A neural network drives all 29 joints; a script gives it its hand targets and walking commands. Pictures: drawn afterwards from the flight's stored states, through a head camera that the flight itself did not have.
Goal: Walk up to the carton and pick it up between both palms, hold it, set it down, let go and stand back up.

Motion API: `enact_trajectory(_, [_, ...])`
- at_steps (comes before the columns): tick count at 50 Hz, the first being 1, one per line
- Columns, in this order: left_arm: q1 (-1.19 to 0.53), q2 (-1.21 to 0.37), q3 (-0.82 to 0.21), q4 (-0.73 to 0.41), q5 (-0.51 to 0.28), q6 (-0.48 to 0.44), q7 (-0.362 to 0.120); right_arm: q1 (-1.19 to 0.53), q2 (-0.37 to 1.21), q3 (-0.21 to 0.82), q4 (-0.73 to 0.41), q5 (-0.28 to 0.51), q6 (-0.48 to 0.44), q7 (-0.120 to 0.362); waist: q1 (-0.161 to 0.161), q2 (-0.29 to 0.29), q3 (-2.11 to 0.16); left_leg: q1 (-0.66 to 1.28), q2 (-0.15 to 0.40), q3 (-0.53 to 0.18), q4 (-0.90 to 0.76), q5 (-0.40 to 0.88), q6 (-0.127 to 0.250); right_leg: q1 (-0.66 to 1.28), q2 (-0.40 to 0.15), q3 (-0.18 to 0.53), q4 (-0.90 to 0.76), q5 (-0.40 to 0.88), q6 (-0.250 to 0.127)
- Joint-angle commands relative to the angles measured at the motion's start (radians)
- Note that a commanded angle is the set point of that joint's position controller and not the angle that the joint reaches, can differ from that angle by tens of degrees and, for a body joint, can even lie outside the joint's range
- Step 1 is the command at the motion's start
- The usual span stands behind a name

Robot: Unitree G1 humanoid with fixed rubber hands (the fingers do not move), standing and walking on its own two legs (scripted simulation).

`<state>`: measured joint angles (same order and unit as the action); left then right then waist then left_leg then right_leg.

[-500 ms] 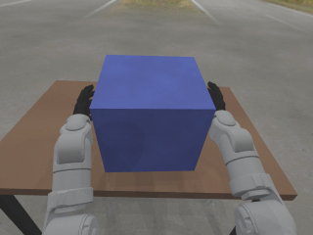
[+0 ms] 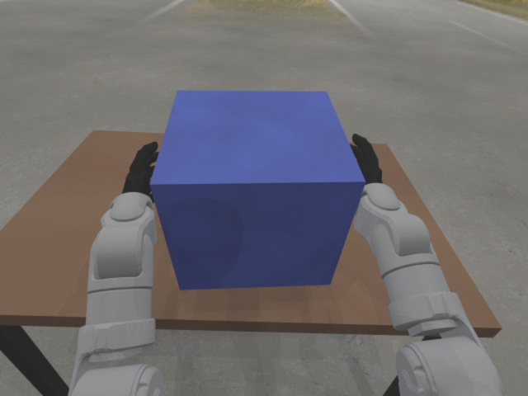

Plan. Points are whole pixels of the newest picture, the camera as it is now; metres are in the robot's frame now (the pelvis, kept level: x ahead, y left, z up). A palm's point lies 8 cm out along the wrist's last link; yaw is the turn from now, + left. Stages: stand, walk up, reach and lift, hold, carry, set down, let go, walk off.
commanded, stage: hold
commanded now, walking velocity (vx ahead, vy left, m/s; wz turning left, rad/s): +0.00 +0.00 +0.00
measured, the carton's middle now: (254, 188) +0.39 +0.01 +0.18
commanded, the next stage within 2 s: none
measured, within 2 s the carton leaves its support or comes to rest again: neither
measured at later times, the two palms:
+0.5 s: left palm (137, 197) +0.35 +0.17 +0.19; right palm (366, 191) +0.36 -0.15 +0.20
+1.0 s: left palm (139, 196) +0.35 +0.17 +0.19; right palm (366, 191) +0.36 -0.15 +0.20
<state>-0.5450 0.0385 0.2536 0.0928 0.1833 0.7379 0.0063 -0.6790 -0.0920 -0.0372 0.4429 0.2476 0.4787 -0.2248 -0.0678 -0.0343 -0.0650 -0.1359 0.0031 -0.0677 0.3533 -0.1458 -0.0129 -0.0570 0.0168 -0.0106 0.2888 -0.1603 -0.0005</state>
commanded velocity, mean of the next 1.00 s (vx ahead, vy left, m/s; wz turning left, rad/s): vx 0.00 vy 0.00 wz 0.00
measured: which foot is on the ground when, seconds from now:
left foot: down 0.00-1.00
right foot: down 0.00-1.00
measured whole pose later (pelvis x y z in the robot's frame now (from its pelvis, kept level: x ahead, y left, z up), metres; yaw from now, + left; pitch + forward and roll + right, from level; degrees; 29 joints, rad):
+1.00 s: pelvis +0.00 +0.00 +0.00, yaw +0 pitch -5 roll -1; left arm -0.57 0.03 0.28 0.15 0.21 0.72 -0.01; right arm -0.69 -0.08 -0.04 0.50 0.23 0.46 -0.22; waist -0.08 -0.03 -0.06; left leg -0.12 0.00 -0.07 0.35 -0.14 -0.01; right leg -0.04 0.01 -0.01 0.29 -0.16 0.00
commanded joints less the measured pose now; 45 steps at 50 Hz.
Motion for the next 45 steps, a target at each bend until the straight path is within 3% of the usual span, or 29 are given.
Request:
enact_trajectory(1, [-0.805, -0.563, -0.532, -0.234, -0.157, -0.078, -0.157, -0.760, 0.610, 0.422, -0.369, 0.131, -0.056, 0.131, -0.012, 0.078, -0.432, 0.217, -0.049, 0.044, -0.016, 0.274, -0.024, 0.085, 0.037, -0.022, -0.029, 0.213, 0.046])
enact_trajectory(9, [-0.807, -0.554, -0.558, -0.311, -0.179, -0.081, -0.159, -0.750, 0.614, 0.463, -0.475, 0.163, -0.048, 0.117, -0.011, 0.079, -0.460, 0.250, -0.055, 0.040, 0.016, 0.374, -0.037, 0.095, 0.045, -0.027, -0.015, 0.317, 0.054])
enact_trajectory(19, [-0.794, -0.548, -0.543, -0.281, -0.162, -0.065, -0.172, -0.738, 0.594, 0.430, -0.436, 0.128, -0.039, 0.126, -0.013, 0.076, -0.416, 0.222, -0.047, 0.050, -0.020, 0.261, -0.029, 0.070, 0.040, -0.026, -0.033, 0.205, 0.042])
enact_trajectory(20, [-0.897, -0.553, -0.570, -0.339, -0.202, -0.084, -0.164, -0.787, 0.610, 0.419, -0.449, 0.130, -0.055, 0.140, -0.018, 0.108, -0.491, 0.210, -0.052, 0.048, -0.018, 0.253, -0.037, 0.065, 0.040, -0.037, -0.017, 0.194, 0.049])
enact_trajectory(30, [-0.835, -0.546, -0.492, -0.172, -0.154, -0.078, -0.166, -0.782, 0.594, 0.389, -0.328, 0.095, -0.062, 0.150, -0.007, 0.069, -0.407, 0.188, -0.054, 0.057, -0.041, 0.188, -0.016, 0.075, 0.036, -0.031, -0.034, 0.165, 0.050])
enact_trajectory(37, [-0.852, -0.565, -0.487, -0.172, -0.157, -0.094, -0.171, -0.799, 0.604, 0.390, -0.326, 0.100, -0.082, 0.149, -0.016, 0.062, -0.434, 0.207, -0.055, 0.052, -0.027, 0.241, -0.020, 0.083, 0.043, -0.035, -0.033, 0.203, 0.052])
enact_trajectory(45, [-0.911, -0.584, -0.505, -0.171, -0.171, -0.110, -0.153, -0.853, 0.627, 0.393, -0.332, 0.106, -0.100, 0.159, -0.008, 0.069, -0.456, 0.210, -0.052, 0.050, -0.023, 0.228, -0.017, 0.051, 0.045, -0.039, -0.038, 0.154, 0.046])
